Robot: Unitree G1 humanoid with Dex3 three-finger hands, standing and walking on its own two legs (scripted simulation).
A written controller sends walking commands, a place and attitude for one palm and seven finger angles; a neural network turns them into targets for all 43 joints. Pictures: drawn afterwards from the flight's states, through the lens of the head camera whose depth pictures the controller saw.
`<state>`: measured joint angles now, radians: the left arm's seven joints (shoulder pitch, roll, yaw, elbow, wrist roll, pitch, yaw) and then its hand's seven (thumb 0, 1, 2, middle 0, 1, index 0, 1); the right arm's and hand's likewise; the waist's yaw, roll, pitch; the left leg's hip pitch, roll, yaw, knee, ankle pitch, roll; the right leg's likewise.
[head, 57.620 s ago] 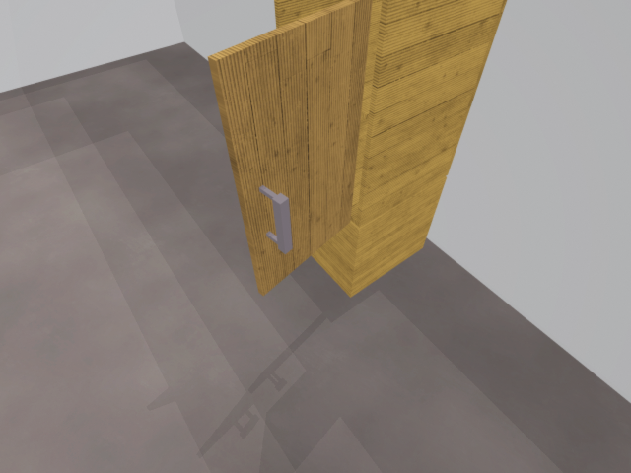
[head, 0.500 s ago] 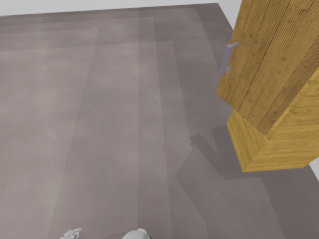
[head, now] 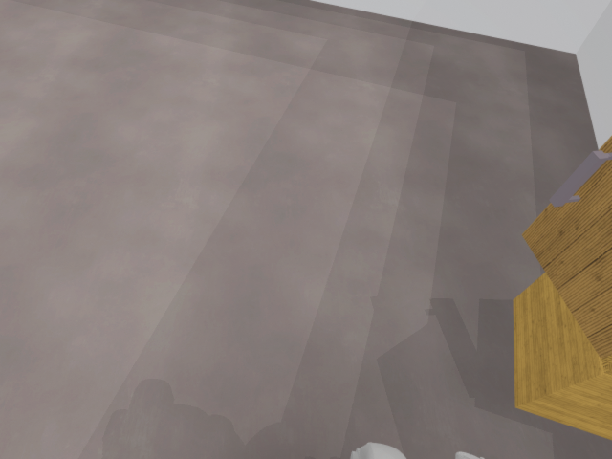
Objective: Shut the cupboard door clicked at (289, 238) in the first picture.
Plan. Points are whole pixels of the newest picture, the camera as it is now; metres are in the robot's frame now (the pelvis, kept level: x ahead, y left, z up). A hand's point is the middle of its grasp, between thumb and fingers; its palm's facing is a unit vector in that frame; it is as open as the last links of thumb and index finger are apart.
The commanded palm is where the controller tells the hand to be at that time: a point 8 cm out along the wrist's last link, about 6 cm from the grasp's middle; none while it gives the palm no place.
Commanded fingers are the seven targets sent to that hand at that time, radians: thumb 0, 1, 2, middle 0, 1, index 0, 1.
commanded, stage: walk to a spot facing it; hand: left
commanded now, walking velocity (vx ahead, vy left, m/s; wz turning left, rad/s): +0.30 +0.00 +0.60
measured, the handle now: (585, 179) +0.68 -0.55 -0.07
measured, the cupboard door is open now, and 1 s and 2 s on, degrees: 28 28 28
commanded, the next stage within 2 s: turn to face it in 0.82 s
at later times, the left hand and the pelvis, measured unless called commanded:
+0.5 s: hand out of the picture +0.06 +0.15 -0.16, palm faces +0.39 -0.90 -0.19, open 7.4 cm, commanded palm none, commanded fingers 0.00 0.90 0.90 -0.20 -0.30 -0.20 -0.30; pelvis +0.13 -0.01 +0.01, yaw +21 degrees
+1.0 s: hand (121, 328) +0.31 +0.32 -0.14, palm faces +0.51 -0.83 -0.23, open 7.4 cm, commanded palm none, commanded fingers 0.00 0.90 0.90 -0.20 -0.30 -0.20 -0.30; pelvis +0.30 +0.09 +0.01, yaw +32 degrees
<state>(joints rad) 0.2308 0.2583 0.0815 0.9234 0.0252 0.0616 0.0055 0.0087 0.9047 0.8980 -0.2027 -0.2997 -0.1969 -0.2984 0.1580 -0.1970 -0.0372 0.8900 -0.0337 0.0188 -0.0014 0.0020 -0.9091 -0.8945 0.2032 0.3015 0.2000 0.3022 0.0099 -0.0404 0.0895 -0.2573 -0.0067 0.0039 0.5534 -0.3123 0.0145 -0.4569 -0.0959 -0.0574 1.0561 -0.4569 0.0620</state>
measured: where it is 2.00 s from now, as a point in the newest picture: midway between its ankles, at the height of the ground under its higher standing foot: (259, 384)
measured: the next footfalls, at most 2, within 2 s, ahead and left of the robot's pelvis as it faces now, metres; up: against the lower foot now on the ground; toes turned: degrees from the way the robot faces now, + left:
right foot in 0.18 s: +0.12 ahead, -0.14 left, +0.00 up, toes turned +2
left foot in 0.62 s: +0.25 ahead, +0.17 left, +0.00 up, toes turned +32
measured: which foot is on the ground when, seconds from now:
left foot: down 0.00-0.18, up 0.20-0.60, down 0.62-1.00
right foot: up 0.00-0.16, down 0.18-0.62, up 0.64-1.00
